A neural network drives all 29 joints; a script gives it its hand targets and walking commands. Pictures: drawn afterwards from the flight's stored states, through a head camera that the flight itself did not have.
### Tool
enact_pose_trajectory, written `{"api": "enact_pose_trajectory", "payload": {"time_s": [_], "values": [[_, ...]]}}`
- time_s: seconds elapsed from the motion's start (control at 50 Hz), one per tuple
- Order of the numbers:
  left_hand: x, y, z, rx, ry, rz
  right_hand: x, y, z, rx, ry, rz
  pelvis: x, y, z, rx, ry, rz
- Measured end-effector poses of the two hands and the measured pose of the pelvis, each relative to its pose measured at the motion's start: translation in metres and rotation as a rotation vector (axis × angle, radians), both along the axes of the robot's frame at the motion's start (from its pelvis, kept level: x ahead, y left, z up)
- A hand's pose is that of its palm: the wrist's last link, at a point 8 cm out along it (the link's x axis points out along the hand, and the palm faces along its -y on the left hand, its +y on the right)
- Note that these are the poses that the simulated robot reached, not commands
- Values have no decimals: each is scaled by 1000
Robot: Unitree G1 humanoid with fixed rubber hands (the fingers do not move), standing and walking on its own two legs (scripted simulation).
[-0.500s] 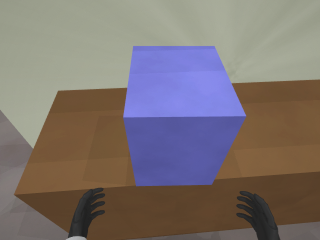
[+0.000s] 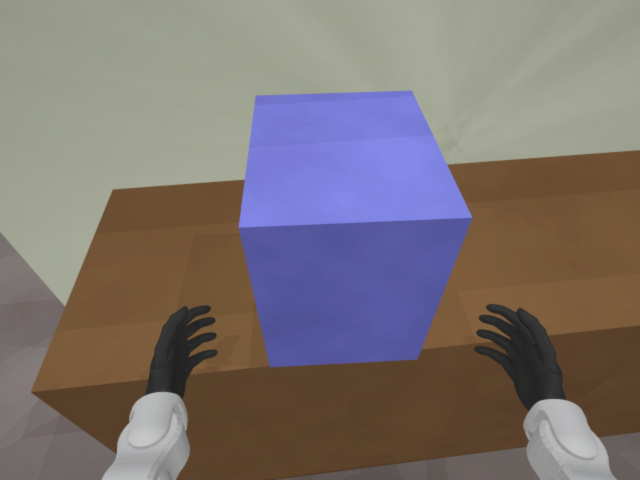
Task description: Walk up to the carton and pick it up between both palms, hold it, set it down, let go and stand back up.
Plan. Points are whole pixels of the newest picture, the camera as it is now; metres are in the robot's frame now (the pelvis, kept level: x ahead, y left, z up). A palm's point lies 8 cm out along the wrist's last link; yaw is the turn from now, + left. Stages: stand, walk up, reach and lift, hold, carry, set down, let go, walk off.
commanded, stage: reach and lift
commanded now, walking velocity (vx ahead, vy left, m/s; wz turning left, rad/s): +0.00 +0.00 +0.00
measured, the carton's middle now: (339, 232) +0.43 +0.01 +0.07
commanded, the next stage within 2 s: none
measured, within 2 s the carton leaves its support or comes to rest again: neither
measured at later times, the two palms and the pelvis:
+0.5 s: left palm (189, 296) +0.29 +0.18 +0.10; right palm (525, 290) +0.31 -0.21 +0.09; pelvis -0.01 -0.02 +0.00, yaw +0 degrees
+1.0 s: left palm (165, 230) +0.34 +0.21 +0.16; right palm (521, 219) +0.37 -0.21 +0.16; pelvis -0.01 -0.02 +0.00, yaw +2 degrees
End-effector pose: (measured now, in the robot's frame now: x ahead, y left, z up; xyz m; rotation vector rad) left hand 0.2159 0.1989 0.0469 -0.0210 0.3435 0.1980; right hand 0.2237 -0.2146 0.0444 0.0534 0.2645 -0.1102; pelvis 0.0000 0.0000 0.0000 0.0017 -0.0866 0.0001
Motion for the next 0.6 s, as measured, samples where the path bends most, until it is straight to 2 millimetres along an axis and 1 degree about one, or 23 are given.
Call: {"api": "enact_pose_trajectory", "payload": {"time_s": [0.18, 0.36, 0.48, 0.6], "values": [[34, 2, 18, -5, 24, -12, 30, -2, 16, 0, -3, 35, -11, -4, 0, 11, 20, -15], [58, -8, 31, -12, 40, -47, 62, -2, 26, 4, -13, 80, -15, -9, 0, 12, 63, -14], [75, -14, 48, -6, 17, -78, 87, -1, 46, 8, -62, 97, -13, -14, 0, 11, 101, -9], [93, -10, 69, 2, -16, -71, 109, 2, 68, -12, -90, 114, -13, -19, -1, 11, 122, 1]]}}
